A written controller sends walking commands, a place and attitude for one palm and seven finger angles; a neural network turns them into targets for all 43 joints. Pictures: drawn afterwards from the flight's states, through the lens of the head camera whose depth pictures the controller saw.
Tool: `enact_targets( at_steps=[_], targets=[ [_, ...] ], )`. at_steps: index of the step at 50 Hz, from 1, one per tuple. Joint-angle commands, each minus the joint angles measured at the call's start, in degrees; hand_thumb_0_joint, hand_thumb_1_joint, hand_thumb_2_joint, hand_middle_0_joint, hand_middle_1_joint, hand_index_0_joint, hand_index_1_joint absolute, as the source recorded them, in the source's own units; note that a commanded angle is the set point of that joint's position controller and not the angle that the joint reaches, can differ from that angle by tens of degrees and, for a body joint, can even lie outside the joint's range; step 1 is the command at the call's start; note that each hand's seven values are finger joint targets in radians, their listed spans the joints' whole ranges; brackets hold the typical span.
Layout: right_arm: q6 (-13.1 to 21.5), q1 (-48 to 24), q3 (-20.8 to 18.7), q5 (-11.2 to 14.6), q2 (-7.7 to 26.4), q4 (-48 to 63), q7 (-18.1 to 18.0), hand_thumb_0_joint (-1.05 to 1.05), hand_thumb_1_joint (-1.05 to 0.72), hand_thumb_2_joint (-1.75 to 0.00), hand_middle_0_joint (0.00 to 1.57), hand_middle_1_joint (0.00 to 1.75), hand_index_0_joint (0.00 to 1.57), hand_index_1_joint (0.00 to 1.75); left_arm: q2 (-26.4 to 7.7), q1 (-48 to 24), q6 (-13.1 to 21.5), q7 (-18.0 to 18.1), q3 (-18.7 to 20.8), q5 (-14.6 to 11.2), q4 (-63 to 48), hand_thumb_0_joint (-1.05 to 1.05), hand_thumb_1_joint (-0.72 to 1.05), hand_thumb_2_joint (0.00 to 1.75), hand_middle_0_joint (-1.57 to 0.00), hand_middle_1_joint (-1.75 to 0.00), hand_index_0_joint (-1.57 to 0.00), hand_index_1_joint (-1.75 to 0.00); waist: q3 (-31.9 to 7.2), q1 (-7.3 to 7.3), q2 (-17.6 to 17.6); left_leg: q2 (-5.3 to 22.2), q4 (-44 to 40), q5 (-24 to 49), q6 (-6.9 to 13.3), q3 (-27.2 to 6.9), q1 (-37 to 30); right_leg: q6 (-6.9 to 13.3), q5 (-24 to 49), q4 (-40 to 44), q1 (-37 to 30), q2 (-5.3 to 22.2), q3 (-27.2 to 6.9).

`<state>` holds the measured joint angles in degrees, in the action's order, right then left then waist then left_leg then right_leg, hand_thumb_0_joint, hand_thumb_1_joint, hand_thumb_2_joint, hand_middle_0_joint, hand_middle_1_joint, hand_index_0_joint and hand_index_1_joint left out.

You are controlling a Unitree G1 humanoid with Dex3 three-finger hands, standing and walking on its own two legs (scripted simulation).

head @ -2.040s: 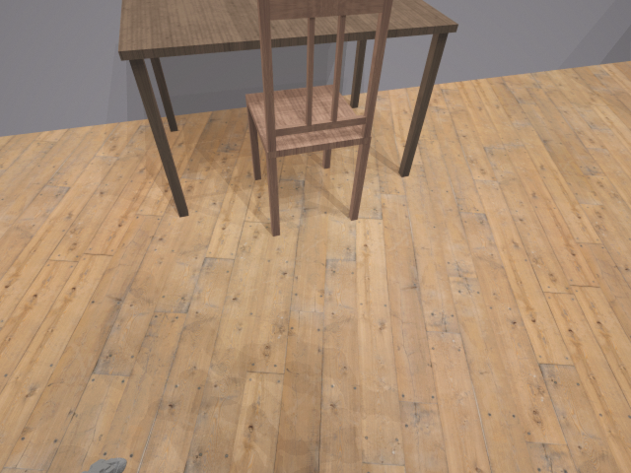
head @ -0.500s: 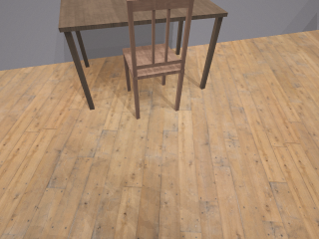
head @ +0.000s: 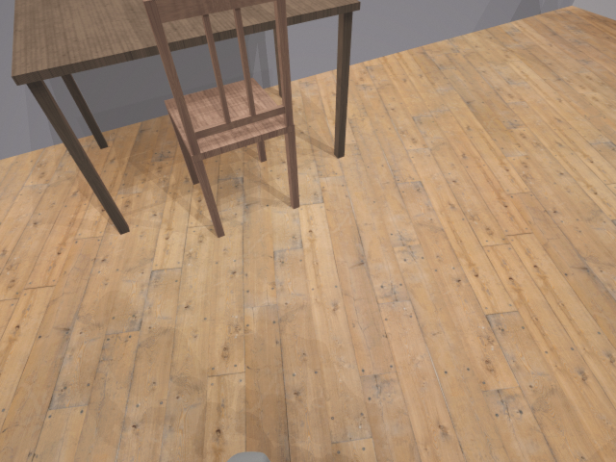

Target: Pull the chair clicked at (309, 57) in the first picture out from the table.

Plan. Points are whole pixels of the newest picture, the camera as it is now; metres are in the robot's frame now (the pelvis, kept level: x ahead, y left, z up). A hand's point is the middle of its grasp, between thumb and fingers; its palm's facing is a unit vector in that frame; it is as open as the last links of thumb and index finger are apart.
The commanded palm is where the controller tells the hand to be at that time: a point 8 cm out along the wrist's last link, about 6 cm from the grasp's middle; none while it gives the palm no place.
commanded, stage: walk to a spot facing it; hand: left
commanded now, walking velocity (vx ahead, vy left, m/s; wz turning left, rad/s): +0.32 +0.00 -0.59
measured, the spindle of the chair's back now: (217, 73) +1.15 +0.41 -0.06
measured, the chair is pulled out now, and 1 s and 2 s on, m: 0.00 0.00 0.00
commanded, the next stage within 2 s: turn to face it in 1.78 s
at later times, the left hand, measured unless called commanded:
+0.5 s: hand (178, 401) +0.23 +0.26 -0.18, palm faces -0.19 -0.96 -0.18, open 7.4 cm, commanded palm none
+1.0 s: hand (321, 235) +0.61 +0.04 -0.18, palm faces -0.57 -0.81 -0.14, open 7.4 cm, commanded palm none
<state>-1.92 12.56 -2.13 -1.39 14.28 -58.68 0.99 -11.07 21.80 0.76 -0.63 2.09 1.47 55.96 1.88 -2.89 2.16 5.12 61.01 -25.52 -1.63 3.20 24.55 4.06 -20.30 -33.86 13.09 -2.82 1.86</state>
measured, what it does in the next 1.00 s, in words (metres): walks ahead, turning right: left foot, then right foot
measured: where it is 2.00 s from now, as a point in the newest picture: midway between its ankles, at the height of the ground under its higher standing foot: (389, 319)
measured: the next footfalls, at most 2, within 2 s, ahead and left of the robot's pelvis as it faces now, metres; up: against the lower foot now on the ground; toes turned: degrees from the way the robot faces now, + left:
left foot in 0.38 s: +0.29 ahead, +0.14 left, +0.00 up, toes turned -6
right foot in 0.94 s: +0.48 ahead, -0.13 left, +0.00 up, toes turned -39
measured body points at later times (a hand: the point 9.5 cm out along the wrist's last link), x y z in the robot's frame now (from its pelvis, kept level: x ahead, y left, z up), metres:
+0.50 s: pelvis +0.20 +0.06 +0.00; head +0.23 +0.09 +0.45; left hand +0.24 +0.31 -0.17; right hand +0.26 -0.19 -0.12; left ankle +0.24 +0.14 -0.73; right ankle +0.06 -0.04 -0.63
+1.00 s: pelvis +0.41 -0.03 -0.02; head +0.46 -0.04 +0.43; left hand +0.64 +0.09 -0.17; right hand +0.20 -0.14 -0.15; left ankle +0.29 +0.15 -0.64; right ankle +0.45 -0.10 -0.73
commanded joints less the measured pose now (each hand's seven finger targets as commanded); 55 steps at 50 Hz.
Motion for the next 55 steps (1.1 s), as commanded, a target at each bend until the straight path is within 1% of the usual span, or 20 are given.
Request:
enact_targets(
  at_steps=[1, 13, 15, 17, 18, 19, 20, 21, 23, 27, 33, 40, 44, 46, 47, 48, 49, 50, 52, 55],
  targets=[
    [3.47, -8.4, -1.97, 0.03, 4.49, 8.92, 0.01, 0.0, -0.9, -0.9, 0.2, 0.3, 0.2, 0.3, -10.58, 2.75, 2.56, 0.86, 2.38, -0.33, -2.27, 0.0, 0.9, 0.9, -0.2, -0.3, -0.2, -0.3, 3.13, 1.18, -4.74, 1.89, 2.53, 9.24, -1.34, -2.62, 14.06, 7.45, 5.88, 22.53, -4.61, 16.44, -25.39],
    [4.71, -16.19, -1.37, 0.6, 0.59, 13.29, 0.41, 0.0, -0.9, -0.9, 0.2, 0.3, 0.2, 0.3, -8.69, 9.0, 2.92, 1.95, 2.49, 0.38, 1.47, 0.0, 0.9, 0.9, -0.2, -0.3, -0.2, -0.3, 1.52, -1.98, -9.86, -0.82, -15.86, 11.32, -1.18, 0.27, 12.74, 6.3, 28.32, 17.15, -14.43, 13.8, -21.46],
    [5.1, -14.74, -1.28, 0.81, 0.76, 13.27, 0.3, 0.0, -0.9, -0.9, 0.2, 0.3, 0.2, 0.3, -9.46, 7.01, 2.7, 2.06, 2.82, 0.33, 0.72, 0.0, 0.9, 0.9, -0.2, -0.3, -0.2, -0.3, 1.75, -0.9, -10.94, -1.65, -21.31, 9.68, -0.22, 0.38, 5.97, 5.71, 32.68, 14.81, -11.49, 13.68, -21.13],
    [5.71, -3.56, -1.82, 0.63, 2.67, 9.86, -0.79, 0.0, -0.9, -0.9, 0.2, 0.3, 0.2, 0.3, -10.11, 3.19, 2.89, 2.03, 3.24, -0.15, -0.12, 0.0, 0.9, 0.9, -0.2, -0.3, -0.2, -0.3, -2.98, 4.8, -8.96, -4.38, -31.82, 13.85, 1.06, 1.9, -12.0, 3.23, 40.97, 3.91, -6.22, 9.59, -17.59],
    [5.91, 6.16, -2.7, 0.49, 6.26, 6.71, -1.65, 0.0, -0.9, -0.9, 0.2, 0.3, 0.2, 0.3, -8.77, 2.84, 3.02, 1.72, 3.38, -0.48, -0.31, 0.0, 0.9, 0.9, -0.2, -0.3, -0.2, -0.3, -8.67, 8.49, -5.07, -0.77, -33.02, 17.32, 1.89, -0.6, -28.45, 1.5, 34.25, -6.35, 1.6, 6.68, -15.11],
    [6.15, 14.34, -4.43, -0.41, 13.49, 4.76, -2.18, 0.0, -0.9, -0.9, 0.2, 0.3, 0.2, 0.3, -5.67, 4.58, 2.83, 0.94, 3.38, -1.45, -1.27, 0.0, 0.9, 0.9, -0.2, -0.3, -0.2, -0.3, -15.81, 10.59, 10.93, 16.28, -34.18, 18.53, 6.42, -20.63, -42.59, -1.66, 6.69, -24.5, 15.14, -0.79, -7.59],
    [5.74, 17.0, -4.21, -0.05, 14.67, 4.26, -2.1, 0.0, -0.9, -0.9, 0.2, 0.3, 0.2, 0.3, -4.56, 4.11, 3.18, 0.67, 2.96, -1.31, -2.27, 0.0, 0.9, 0.9, -0.2, -0.3, -0.2, -0.3, -16.06, 9.5, 15.35, 25.28, -42.51, 19.15, 9.88, -33.95, -41.31, -2.57, -11.77, -37.9, 22.66, -1.73, -6.79],
    [5.25, 11.48, -3.44, 0.12, 11.69, 5.47, -1.81, 0.0, -0.9, -0.9, 0.2, 0.3, 0.2, 0.3, -6.4, 1.98, 2.75, 0.71, 3.42, -0.75, -2.32, 0.0, 0.9, 0.9, -0.2, -0.3, -0.2, -0.3, -9.11, 7.61, 8.02, 25.24, -46.24, 8.22, 11.34, -30.76, -30.62, -2.01, -9.96, -42.38, 22.64, 2.6, -7.73],
    [6.08, 4.05, -1.61, 0.27, 4.86, 6.76, -1.99, 0.0, -0.9, -0.9, 0.2, 0.3, 0.2, 0.3, -5.36, -2.7, 1.76, -0.45, 3.35, 0.09, -2.53, 0.0, 0.9, 0.9, -0.2, -0.3, -0.2, -0.3, 1.49, 4.51, 5.37, 19.51, -48.8, 6.08, 8.55, -21.23, -16.98, -2.93, -0.99, -44.11, 24.28, 6.66, -5.54],
    [7.42, 4.28, -0.82, 0.3, 1.28, 5.09, -2.35, 0.0, -0.9, -0.9, 0.2, 0.3, 0.2, 0.3, -2.15, -0.63, -1.05, -1.42, 3.28, 0.39, -1.99, 0.0, 0.9, 0.9, -0.2, -0.3, -0.2, -0.3, 2.23, 0.69, 6.45, 12.86, -48.35, 22.23, 4.51, -1.13, -12.35, -4.15, 7.79, -40.52, 21.52, 7.85, -3.68],
    [7.87, 11.19, -0.79, 0.43, 0.73, 2.28, -2.58, 0.0, -0.9, -0.9, 0.2, 0.3, 0.2, 0.3, -1.62, -9.5, -1.93, -1.95, 2.86, 0.71, -5.09, 0.0, 0.9, 0.9, -0.2, -0.3, -0.2, -0.3, 3.87, 2.14, 2.93, 12.16, -49.05, 32.45, 4.72, 4.13, -20.63, -5.05, 14.86, -33.3, 31.07, 8.49, -1.04],
    [6.98, 18.65, -0.72, -0.24, 2.57, -1.18, -2.74, 0.0, -0.9, -0.9, 0.2, 0.3, 0.2, 0.3, -0.59, -21.95, -0.92, -2.28, 1.32, 0.19, -8.41, 0.0, 0.9, 0.9, -0.2, -0.3, -0.2, -0.3, 6.02, 6.23, 4.1, 12.29, -45.91, 52.33, 6.08, 11.03, -30.83, -2.43, 11.84, -9.4, 26.67, 5.08, 7.53],
    [6.34, 17.29, -1.3, 0.05, 5.34, -1.04, -2.69, 0.0, -0.9, -0.9, 0.2, 0.3, 0.2, 0.3, -3.01, -12.94, 0.0, -1.52, 2.08, 0.4, -5.88, 0.0, 0.9, 0.9, -0.2, -0.3, -0.2, -0.3, -0.79, 1.42, 7.1, 13.32, -29.81, 76.39, 5.05, 14.86, -32.52, 1.61, 6.01, -3.97, 11.81, -0.53, 10.89],
    [6.13, 14.16, -1.25, 0.84, 6.07, 0.49, -2.09, 0.0, -0.9, -0.9, 0.2, 0.3, 0.2, 0.3, -7.94, 0.94, 1.21, -1.06, 3.58, 0.73, -1.82, 0.0, 0.9, 0.9, -0.2, -0.3, -0.2, -0.3, -9.23, -5.55, 5.26, 11.74, -6.91, 61.08, 2.57, 15.75, -17.94, 4.66, 12.68, 3.23, -14.34, 2.64, 6.47],
    [6.21, 15.76, -0.66, 1.85, 1.72, 2.32, -1.75, 0.0, -0.9, -0.9, 0.2, 0.3, 0.2, 0.3, -14.12, 5.59, 1.78, -0.39, 4.81, 0.47, -0.99, 0.0, 0.9, 0.9, -0.2, -0.3, -0.2, -0.3, -16.55, -5.89, -7.19, 2.84, 12.99, 10.83, -0.39, 14.16, 2.43, 12.66, 21.76, 5.2, -32.03, 20.27, -20.29],
    [6.58, 12.25, -0.74, 2.0, 1.21, 4.36, -2.23, 0.0, -0.9, -0.9, 0.2, 0.3, 0.2, 0.3, -16.57, 6.61, 1.52, 0.53, 5.2, -1.15, -0.55, 0.0, 0.9, 0.9, -0.2, -0.3, -0.2, -0.3, -19.14, -5.29, -8.05, -1.61, 27.41, -8.82, -0.69, 5.74, 12.44, 18.39, 32.63, 10.47, -34.93, 28.5, -36.57],
    [6.48, 7.99, -1.25, 1.56, 1.52, 5.24, -2.35, 0.0, -0.9, -0.9, 0.2, 0.3, 0.2, 0.3, -15.76, 3.67, 1.12, 1.07, 5.1, -1.53, -1.1, 0.0, 0.9, 0.9, -0.2, -0.3, -0.2, -0.3, -11.51, -4.38, -1.77, 1.56, 27.06, -3.34, 0.59, -0.79, 14.84, 17.93, 28.93, 12.85, -27.99, 27.39, -29.31],
    [6.21, 7.56, -1.13, 1.08, 1.19, 5.1, -1.82, 0.0, -0.9, -0.9, 0.2, 0.3, 0.2, 0.3, -13.17, 0.08, 1.61, 1.08, 4.19, -1.46, -1.97, 0.0, 0.9, 0.9, -0.2, -0.3, -0.2, -0.3, -7.52, -2.43, -2.98, 3.6, 24.28, 2.56, 0.06, -1.69, 14.35, 11.81, 27.39, 14.75, -20.3, 24.06, -24.81],
    [4.56, 7.9, -1.16, 0.3, -0.1, 3.42, -1.87, 0.0, -0.9, -0.9, 0.2, 0.3, 0.2, 0.3, -8.89, -5.64, 2.48, 1.22, 2.75, -1.35, -2.11, 0.0, 0.9, 0.9, -0.2, -0.3, -0.2, -0.3, -0.86, 2.44, 1.16, 5.9, 16.65, 6.37, -0.43, -2.43, 7.4, 6.73, 25.54, 18.03, -2.46, 19.61, -16.2],
    [3.16, 11.83, -1.14, -0.12, -2.33, 2.3, -1.63, 0.0, -0.9, -0.9, 0.2, 0.3, 0.2, 0.3, -7.13, -8.0, 3.41, 1.28, 2.72, -0.14, -1.99, 0.0, 0.9, 0.9, -0.2, -0.3, -0.2, -0.3, 0.65, 6.19, -3.08, 5.65, 7.32, 7.29, -1.48, -0.79, 3.19, 7.49, 22.86, 19.66, 6.6, 15.65, -9.08]
  ],
)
